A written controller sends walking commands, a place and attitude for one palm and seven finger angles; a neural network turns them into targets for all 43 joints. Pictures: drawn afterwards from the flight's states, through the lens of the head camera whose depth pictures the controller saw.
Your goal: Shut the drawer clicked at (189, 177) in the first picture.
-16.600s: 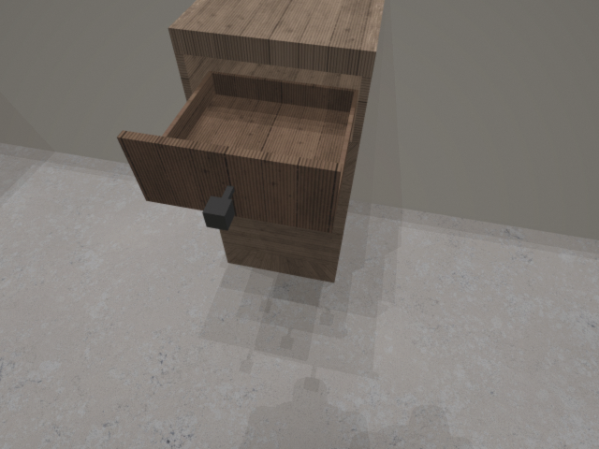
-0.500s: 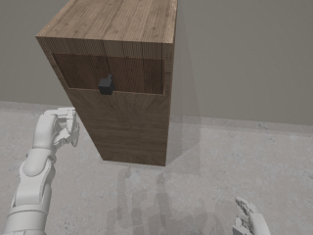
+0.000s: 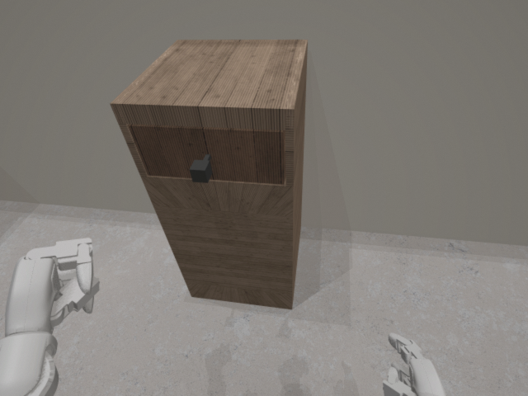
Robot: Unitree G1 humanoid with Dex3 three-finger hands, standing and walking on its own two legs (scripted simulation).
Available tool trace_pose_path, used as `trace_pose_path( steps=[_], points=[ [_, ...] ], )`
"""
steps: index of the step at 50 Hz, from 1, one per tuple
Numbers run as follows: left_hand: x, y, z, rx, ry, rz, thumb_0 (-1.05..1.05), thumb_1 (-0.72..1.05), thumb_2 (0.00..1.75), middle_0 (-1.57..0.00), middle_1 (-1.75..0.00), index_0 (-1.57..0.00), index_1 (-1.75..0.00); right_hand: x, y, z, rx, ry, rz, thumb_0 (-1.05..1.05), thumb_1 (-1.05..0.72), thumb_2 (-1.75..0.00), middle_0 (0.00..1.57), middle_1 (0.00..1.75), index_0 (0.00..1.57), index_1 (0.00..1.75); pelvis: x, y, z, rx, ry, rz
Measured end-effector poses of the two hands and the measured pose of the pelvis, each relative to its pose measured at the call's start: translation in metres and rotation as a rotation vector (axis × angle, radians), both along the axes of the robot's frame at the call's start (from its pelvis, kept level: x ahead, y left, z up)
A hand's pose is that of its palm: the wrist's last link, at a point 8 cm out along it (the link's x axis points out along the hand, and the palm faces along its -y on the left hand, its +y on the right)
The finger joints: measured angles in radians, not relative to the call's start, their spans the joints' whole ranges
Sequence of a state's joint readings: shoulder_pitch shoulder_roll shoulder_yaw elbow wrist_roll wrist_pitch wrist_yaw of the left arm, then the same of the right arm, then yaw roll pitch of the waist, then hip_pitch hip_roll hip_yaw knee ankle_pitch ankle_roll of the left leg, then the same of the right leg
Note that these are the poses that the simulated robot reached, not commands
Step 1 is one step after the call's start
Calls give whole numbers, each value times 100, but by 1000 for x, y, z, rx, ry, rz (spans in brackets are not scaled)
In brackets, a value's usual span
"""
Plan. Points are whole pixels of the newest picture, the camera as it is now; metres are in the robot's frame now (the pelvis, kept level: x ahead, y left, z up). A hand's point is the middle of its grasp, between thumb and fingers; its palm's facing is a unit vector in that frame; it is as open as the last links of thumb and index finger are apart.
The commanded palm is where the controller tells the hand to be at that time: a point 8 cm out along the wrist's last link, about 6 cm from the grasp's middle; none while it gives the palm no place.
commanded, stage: draw the hand back to the body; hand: left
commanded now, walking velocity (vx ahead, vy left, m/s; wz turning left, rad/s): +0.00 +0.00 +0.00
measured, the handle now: (203, 166) +0.63 +0.22 +0.00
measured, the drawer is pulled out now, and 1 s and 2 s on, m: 0.00 0.00 0.00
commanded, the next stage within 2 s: step back with the hand held close in 0.28 s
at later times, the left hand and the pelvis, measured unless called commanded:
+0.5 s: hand (72, 302) +0.17 +0.23 +0.17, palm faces +0.39 -0.81 -0.44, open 3.2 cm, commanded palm +0.11 +0.27 +0.17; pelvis -0.01 -0.01 +0.00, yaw +1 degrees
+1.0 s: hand (34, 341) +0.13 +0.25 +0.16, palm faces +0.34 -0.79 -0.51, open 3.2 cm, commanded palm +0.07 +0.30 +0.17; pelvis -0.06 +0.02 -0.01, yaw +0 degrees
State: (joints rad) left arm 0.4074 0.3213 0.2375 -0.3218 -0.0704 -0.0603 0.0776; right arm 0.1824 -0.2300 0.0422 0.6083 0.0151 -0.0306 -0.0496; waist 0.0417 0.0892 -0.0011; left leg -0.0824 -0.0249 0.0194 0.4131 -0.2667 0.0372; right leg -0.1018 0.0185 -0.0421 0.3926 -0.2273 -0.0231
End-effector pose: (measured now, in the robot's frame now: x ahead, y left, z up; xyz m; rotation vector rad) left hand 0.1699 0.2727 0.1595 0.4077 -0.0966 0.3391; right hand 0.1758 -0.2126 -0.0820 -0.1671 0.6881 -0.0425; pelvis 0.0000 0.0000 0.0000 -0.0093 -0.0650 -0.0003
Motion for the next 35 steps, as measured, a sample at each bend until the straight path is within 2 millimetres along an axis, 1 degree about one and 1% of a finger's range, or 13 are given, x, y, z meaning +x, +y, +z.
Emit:
trace_pose_path(
  steps=[7, 9, 11, 15, 18, 20, 22, 25, 27, 31, 35],
  points=[
    [-46, -3, 21, 76, -48, 38, 1, 89, 90, -140, -160, -141, -160, -11, -11, 3, -16, -39, -7, 1, -91, -90, 20, 30, 20, 30, -9, -6, 0, -3, -23, 2],
    [-55, -4, 24, 90, -62, 46, 1, 89, 90, -140, -160, -141, -160, -12, -13, 3, -19, -48, -6, 1, -91, -90, 20, 30, 20, 30, -12, -8, 0, -4, -28, 6],
    [-58, -5, 23, 89, -68, 55, 1, 89, 90, -141, -160, -141, -160, -14, -14, 2, -23, -53, -3, 1, -91, -90, 20, 30, 20, 30, -16, -9, -1, -4, -32, 11],
    [-56, -6, 14, 66, -54, 65, 1, 89, 90, -141, -160, -141, -160, -18, -16, 0, -25, -49, -7, 1, -91, -90, 20, 30, 20, 30, -21, -11, -1, -3, -32, 14],
    [-52, -8, 9, 57, -39, 58, 1, 89, 90, -141, -160, -141, -160, -22, -17, -1, -24, -48, -16, 2, -91, -90, 20, 30, 20, 30, -20, -12, -1, -2, -30, 9],
    [-49, -10, 10, 59, -39, 47, 1, 89, 90, -141, -160, -141, -160, -23, -17, -1, -23, -50, -21, 2, -91, -90, 20, 30, 20, 30, -18, -12, -1, -1, -29, 6],
    [-46, -11, 14, 73, -52, 33, 1, 89, 90, -141, -160, -141, -160, -24, -17, -2, -23, -49, -23, 2, -91, -90, 20, 30, 20, 30, -16, -11, -1, -3, -23, 5],
    [-40, -6, 24, 122, -90, 19, 1, 89, 90, -141, -160, -141, -160, -26, -20, -2, -28, -25, -36, 2, -91, -90, 20, 30, 20, 30, -14, -10, -1, -10, 8, 9],
    [-35, -3, 26, 139, -97, 11, 1, 89, 90, -141, -160, -141, -160, -28, -22, -3, -37, -2, -50, 1, -91, -90, 20, 30, 20, 30, -15, -8, -1, -12, 28, 9],
    [-27, 1, 19, 143, -54, -20, 1, 89, 90, -140, -160, -141, -160, -34, -27, -5, -56, 43, -87, 1, -91, -90, 20, 30, 20, 30, -17, -1, -1, -3, 60, 2],
    [-28, 3, 12, 152, 4, -58, 1, 89, 90, -140, -160, -141, -160, -40, -28, -6, -71, 69, -123, 1, -91, -90, 20, 30, 20, 30, -20, 6, -2, 5, 79, -2]
  ],
)
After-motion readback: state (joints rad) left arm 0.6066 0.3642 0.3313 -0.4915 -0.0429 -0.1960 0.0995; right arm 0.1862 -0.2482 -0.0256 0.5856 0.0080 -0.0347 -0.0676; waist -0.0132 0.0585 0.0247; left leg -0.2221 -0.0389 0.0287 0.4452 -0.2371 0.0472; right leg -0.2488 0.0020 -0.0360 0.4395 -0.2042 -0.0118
